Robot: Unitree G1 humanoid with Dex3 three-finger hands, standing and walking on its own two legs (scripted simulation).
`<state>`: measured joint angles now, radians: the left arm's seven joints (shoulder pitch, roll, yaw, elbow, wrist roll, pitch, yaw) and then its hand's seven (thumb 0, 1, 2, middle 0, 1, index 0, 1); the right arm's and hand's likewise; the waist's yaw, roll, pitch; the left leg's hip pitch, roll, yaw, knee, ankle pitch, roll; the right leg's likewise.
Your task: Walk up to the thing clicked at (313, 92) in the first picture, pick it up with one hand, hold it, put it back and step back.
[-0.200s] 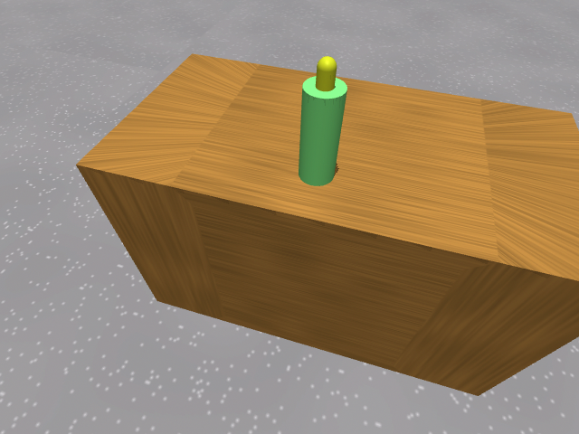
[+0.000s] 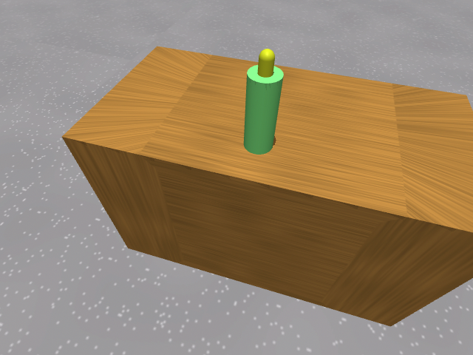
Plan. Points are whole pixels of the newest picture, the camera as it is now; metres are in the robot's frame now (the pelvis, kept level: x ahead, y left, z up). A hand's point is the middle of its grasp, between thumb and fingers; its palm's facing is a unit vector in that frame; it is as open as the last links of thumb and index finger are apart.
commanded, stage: stand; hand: left
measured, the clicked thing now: (262, 103) +0.67 -0.06 +0.05
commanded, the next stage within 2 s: walk up in 0.92 s
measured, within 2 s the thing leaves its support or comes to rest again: neither
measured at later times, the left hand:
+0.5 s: hand out of the picture +0.07 +0.25 -0.16, palm faces -0.03 -0.94 -0.34, open 7.4 cm
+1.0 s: hand out of the picture +0.09 +0.26 -0.16, palm faces -0.06 -0.94 -0.35, open 7.4 cm
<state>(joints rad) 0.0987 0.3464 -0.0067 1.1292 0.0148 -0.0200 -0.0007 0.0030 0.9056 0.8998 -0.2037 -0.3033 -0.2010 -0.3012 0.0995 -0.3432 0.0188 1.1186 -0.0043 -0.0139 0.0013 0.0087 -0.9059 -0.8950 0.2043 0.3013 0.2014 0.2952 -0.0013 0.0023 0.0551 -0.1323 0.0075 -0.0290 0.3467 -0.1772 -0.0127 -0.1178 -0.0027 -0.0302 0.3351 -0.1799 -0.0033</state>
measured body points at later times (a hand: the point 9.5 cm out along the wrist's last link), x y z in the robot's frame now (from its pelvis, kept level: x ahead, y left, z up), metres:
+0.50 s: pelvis +0.00 +0.00 +0.00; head +0.01 +0.00 +0.45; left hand +0.08 +0.30 -0.13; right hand +0.07 -0.30 -0.13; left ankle +0.01 +0.13 -0.75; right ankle +0.00 -0.12 -0.75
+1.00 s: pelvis +0.01 +0.00 +0.00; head +0.02 +0.00 +0.44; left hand +0.09 +0.31 -0.13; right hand +0.09 -0.31 -0.13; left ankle +0.01 +0.13 -0.75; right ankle +0.00 -0.12 -0.73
